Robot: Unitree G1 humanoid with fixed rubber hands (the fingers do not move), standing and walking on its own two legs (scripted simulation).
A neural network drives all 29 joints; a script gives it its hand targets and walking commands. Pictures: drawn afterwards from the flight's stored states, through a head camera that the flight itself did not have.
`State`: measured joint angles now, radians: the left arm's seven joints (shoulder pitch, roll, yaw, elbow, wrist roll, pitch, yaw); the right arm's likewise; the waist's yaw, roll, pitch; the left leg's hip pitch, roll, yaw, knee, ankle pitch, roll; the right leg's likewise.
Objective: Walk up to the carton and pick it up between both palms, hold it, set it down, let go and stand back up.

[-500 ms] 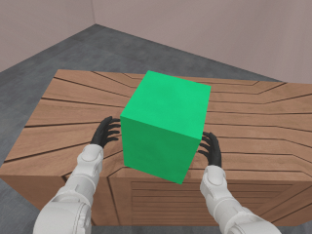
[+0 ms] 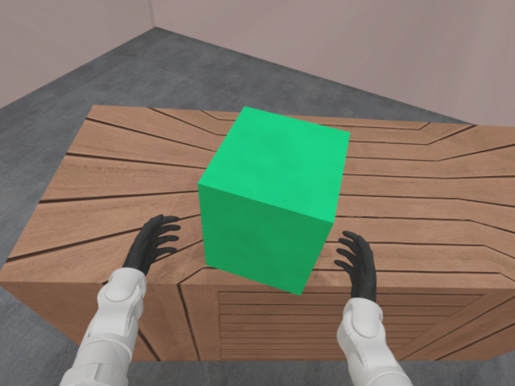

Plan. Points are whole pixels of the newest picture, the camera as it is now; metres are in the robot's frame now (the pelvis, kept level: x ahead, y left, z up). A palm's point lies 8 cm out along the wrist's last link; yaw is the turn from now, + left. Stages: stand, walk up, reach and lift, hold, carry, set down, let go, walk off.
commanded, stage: set down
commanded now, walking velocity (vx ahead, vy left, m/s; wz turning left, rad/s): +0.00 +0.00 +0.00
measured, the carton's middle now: (273, 203) +0.45 -0.05 +0.00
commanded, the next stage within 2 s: none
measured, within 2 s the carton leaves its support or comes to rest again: neither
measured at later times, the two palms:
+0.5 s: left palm (114, 308) +0.27 +0.21 -0.01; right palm (378, 327) +0.20 -0.17 +0.01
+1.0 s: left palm (117, 317) +0.26 +0.21 -0.02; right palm (384, 335) +0.20 -0.18 +0.00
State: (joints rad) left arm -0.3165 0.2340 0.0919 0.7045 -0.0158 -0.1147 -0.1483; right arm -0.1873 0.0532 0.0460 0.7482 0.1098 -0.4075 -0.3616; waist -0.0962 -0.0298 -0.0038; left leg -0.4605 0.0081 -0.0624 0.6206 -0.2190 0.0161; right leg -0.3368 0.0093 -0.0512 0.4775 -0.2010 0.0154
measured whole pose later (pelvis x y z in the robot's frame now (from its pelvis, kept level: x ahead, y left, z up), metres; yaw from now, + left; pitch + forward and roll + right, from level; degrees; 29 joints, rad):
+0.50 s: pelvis +0.00 +0.00 +0.00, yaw +0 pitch -1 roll -4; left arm 0.03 0.29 0.08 0.37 -0.08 -0.08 -0.17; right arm 0.15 0.05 0.09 0.34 0.11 -0.31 -0.36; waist -0.10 -0.03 0.06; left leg -0.38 0.01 -0.06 0.62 -0.23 0.02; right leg -0.25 0.01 -0.05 0.46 -0.20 0.02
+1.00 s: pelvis +0.01 +0.00 +0.00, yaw +0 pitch -1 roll -3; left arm 0.08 0.30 0.05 0.35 -0.09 -0.02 -0.14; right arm 0.21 0.05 0.06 0.29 0.11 -0.23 -0.26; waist -0.10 -0.02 0.08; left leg -0.34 0.01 -0.06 0.60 -0.23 0.02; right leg -0.22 0.01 -0.05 0.46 -0.22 0.02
